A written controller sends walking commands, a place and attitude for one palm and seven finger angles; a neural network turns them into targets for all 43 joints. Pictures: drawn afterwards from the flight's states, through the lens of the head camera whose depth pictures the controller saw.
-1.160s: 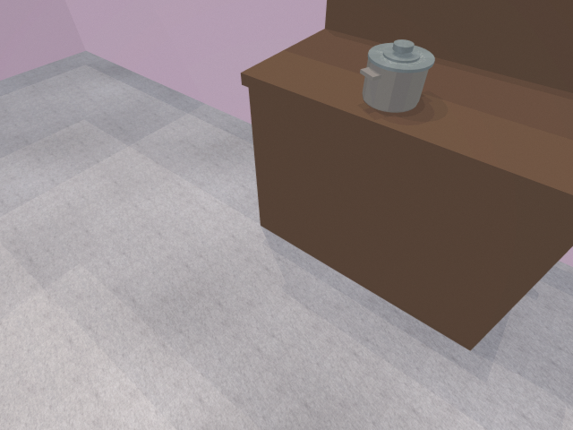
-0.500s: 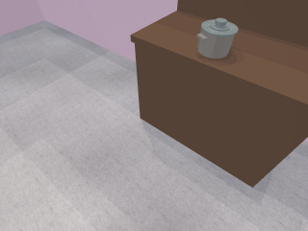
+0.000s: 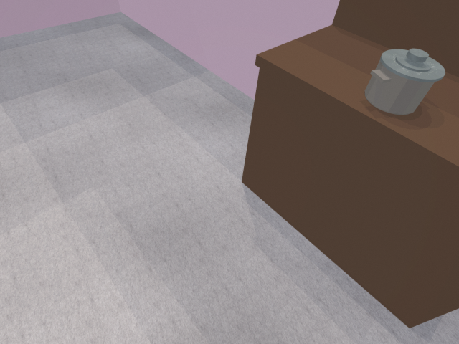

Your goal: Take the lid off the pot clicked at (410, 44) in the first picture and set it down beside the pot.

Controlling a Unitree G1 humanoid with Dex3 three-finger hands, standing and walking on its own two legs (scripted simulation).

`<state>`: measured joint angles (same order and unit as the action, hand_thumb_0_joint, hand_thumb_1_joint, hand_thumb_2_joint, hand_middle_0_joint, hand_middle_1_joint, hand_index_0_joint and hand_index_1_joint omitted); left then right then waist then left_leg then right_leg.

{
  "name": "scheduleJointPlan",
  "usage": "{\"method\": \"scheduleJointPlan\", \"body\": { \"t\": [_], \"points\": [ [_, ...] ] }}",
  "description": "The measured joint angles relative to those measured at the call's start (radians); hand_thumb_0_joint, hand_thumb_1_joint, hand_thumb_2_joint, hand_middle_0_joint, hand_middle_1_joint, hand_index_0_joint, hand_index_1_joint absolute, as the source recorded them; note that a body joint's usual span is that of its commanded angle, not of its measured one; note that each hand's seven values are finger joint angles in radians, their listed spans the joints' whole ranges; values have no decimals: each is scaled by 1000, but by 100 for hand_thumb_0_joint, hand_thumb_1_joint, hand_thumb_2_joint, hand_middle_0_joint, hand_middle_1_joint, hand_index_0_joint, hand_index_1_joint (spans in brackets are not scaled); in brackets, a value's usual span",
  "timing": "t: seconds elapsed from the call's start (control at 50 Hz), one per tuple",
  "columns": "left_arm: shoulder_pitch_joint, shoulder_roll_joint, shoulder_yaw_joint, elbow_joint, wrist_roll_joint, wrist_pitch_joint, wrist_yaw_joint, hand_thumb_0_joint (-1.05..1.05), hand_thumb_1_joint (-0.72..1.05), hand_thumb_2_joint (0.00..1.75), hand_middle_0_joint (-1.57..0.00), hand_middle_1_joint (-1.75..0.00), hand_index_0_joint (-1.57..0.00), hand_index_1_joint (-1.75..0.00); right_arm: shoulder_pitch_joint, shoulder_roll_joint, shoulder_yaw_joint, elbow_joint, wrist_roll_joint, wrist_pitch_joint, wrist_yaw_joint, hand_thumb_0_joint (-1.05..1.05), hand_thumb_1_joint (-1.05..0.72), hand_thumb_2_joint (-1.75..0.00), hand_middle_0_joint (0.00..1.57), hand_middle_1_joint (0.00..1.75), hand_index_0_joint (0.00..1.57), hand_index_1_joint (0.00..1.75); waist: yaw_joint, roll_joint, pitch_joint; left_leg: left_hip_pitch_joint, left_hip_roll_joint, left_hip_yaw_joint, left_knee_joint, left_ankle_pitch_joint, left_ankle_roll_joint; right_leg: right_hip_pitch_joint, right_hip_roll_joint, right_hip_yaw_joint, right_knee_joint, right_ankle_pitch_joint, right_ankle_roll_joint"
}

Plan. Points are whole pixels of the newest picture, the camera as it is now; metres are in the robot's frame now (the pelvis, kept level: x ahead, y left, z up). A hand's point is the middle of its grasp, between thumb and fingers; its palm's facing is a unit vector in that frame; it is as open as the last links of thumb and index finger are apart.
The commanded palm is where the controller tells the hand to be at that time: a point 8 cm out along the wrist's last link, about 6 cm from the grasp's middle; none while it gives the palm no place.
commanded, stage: walk to a spot facing it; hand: left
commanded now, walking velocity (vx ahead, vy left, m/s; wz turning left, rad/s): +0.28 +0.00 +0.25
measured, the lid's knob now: (417, 55) +0.80 -0.49 +0.15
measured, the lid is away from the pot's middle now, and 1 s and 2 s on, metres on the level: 0.00 0.00 0.00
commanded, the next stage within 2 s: turn to face it in 0.10 s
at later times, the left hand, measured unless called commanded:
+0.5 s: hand (163, 299) +0.24 +0.14 -0.16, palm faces +0.05 -0.97 -0.23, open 7.3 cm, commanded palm none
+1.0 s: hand (148, 252) +0.34 +0.19 -0.15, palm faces -0.19 -0.95 -0.24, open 7.4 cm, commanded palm none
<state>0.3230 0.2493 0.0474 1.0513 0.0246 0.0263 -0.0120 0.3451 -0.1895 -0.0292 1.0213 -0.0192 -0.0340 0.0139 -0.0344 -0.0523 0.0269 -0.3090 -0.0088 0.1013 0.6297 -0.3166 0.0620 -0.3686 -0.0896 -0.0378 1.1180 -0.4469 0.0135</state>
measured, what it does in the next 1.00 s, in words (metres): walks ahead, turning right: right foot, then left foot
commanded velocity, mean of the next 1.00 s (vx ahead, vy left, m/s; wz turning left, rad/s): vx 0.04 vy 0.00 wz -0.46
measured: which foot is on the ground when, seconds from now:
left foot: down 0.00-0.40, up 0.42-0.88, down 0.90-1.00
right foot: up 0.00-0.38, down 0.40-0.90, up 0.92-1.00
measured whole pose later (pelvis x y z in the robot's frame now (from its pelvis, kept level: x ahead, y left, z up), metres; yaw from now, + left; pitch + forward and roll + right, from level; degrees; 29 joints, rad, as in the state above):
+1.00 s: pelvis +0.23 -0.01 +0.01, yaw -17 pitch +1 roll +0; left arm 0.24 0.27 0.10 0.92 0.02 0.06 -0.02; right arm 0.15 -0.19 -0.02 0.87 -0.02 0.01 -0.03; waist 0.04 -0.04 0.05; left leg -0.22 0.02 0.05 0.48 -0.26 0.01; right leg -0.51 0.09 0.05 0.98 -0.41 0.03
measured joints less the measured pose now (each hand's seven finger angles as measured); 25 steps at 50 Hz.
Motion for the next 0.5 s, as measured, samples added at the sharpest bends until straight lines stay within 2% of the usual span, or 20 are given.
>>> {"method": "scheduleJointPlan", "body": {
  "t": [0.06, 0.16, 0.24, 0.32, 0.38, 0.4, 0.44, 0.48, 0.5],
  "points": [
    [-25, -10, 3, -15, 4, -15, -5, 1, 91, 90, -20, -30, -19, -30, 36, 32, 9, 30, 4, -13, -13, 1, -90, -90, 20, 30, 20, 30, 10, 0, -1, 73, -26, -19, -114, 34, 0, -119, -6, 4, 60, 117, 11],
    [-62, -42, -1, -53, 0, -27, -5, 1, 91, 90, -20, -30, -19, -30, 62, 67, 12, 65, 13, -27, -19, 1, -90, -90, 20, 30, 20, 30, 21, 11, 2, 185, -50, -46, -261, 65, 7, -227, -22, -2, -64, 212, 35],
    [-98, -67, -2, -62, -4, -24, -2, 0, 91, 90, -20, -30, -19, -30, 60, 79, 8, 72, 12, -29, -25, 1, -90, -90, 20, 30, 20, 30, 12, 18, 12, 256, -58, -63, -309, 48, -2, -241, -24, -10, -218, 259, 38],
    [-124, -92, -4, -63, -8, -28, 3, 0, 91, 90, -20, -30, -19, -30, 41, 72, 1, 75, 4, -26, -36, 1, -90, -90, 20, 30, 20, 30, 7, 38, 31, 315, -47, -55, -289, -19, -23, -183, 5, -31, -385, 279, 5],
    [-118, -103, -6, -71, -6, -43, 2, 0, 91, 90, -20, -30, -19, -30, 33, 57, -4, 77, 2, -19, -40, 1, -90, -90, 20, 30, 20, 30, 10, 62, 40, 330, -20, -40, -182, -124, -47, -84, 45, -50, -497, 312, -25],
    [-114, -103, -5, -75, -2, -56, 4, 0, 91, 90, -20, -30, -19, -30, 30, 54, -5, 78, 5, -16, -40, 1, -90, -90, 20, 30, 20, 30, 16, 66, 41, 297, -8, -31, -81, -167, -50, -62, 57, -49, -507, 312, -48],
    [-117, -112, -4, -77, -5, -72, 10, 0, 91, 90, -20, -30, -19, -30, -12, 37, -10, 76, 13, -1, -42, 1, -90, -90, 20, 30, 20, 30, 29, 91, 62, 168, 10, -52, 244, -224, -53, -70, 90, -54, -453, 249, -88],
    [-111, -115, 1, -79, -11, -61, 21, 0, 91, 90, -20, -30, -20, -30, -59, 22, -14, 62, 12, 15, -44, 1, -90, -90, 20, 30, 20, 30, 37, 100, 71, 48, 19, -68, 465, -205, -60, -48, 115, -52, -473, 234, -105],
    [-107, -114, 5, -79, -11, -54, 27, 0, 92, 90, -20, -30, -20, -30, -83, 16, -15, 51, 10, 21, -44, 1, -91, -90, 20, 30, 20, 30, 39, 100, 71, -3, 29, -68, 515, -179, -65, -34, 124, -49, -500, 245, -103]
  ]
}}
